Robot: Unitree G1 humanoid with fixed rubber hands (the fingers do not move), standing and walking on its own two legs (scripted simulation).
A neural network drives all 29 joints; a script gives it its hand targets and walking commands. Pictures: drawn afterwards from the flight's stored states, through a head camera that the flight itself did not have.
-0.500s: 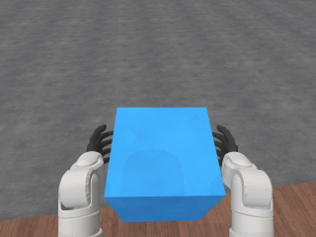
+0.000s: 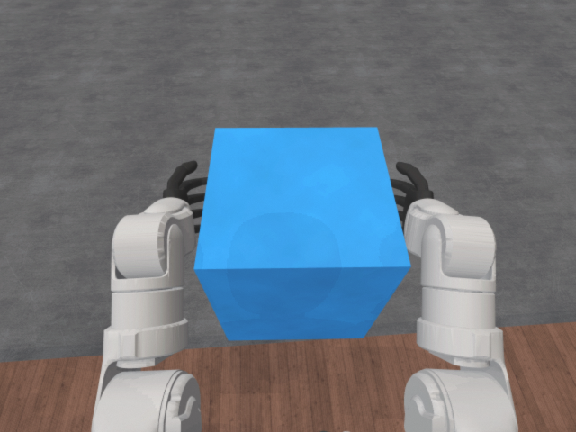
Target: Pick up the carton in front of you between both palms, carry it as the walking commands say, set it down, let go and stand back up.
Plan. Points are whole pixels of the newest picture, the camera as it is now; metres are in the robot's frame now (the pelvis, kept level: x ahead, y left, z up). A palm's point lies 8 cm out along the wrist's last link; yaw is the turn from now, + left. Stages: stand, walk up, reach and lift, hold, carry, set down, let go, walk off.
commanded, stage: carry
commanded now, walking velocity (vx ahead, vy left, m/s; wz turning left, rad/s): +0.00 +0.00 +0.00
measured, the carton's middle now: (296, 243) +0.38 +0.01 +0.03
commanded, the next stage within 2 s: none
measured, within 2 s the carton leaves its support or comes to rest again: neither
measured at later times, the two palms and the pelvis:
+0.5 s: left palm (143, 214) +0.36 +0.19 +0.12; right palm (392, 213) +0.37 -0.11 +0.12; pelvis +0.00 +0.03 +0.00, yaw +1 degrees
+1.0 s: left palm (125, 214) +0.36 +0.21 +0.12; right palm (383, 222) +0.35 -0.09 +0.12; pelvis +0.01 +0.06 +0.00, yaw +0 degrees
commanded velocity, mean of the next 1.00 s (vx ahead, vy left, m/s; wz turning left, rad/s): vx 0.00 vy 0.00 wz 0.00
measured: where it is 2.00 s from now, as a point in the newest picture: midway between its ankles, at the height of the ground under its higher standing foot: outside the picture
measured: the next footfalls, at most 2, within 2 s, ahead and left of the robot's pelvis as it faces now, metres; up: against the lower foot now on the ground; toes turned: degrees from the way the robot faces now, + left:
left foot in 0.50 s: +0.02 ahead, +0.13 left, +0.00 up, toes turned +6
